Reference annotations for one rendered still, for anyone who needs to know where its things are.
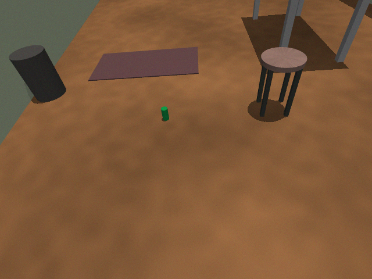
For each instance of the stool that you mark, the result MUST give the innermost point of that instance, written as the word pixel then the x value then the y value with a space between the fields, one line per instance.
pixel 282 60

